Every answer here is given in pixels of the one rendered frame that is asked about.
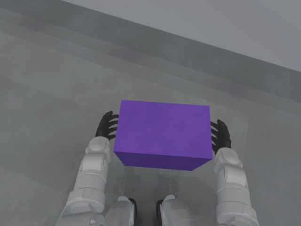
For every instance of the left robot forearm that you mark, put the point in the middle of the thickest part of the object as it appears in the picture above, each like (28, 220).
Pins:
(88, 193)

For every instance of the robot left upper arm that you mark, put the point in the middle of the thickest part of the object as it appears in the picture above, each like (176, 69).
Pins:
(91, 218)

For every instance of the left robot thigh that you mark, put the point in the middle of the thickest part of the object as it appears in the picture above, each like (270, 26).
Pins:
(121, 213)

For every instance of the carton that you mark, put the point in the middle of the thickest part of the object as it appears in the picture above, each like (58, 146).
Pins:
(163, 135)

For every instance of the right robot forearm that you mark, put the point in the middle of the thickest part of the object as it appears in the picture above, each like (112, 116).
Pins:
(234, 205)

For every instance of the robot right shin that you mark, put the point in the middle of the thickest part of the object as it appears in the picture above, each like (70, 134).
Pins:
(167, 198)

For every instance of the robot right hand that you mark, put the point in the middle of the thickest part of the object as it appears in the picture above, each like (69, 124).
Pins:
(223, 136)

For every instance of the robot left hand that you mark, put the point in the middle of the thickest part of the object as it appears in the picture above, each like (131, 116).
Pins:
(103, 129)

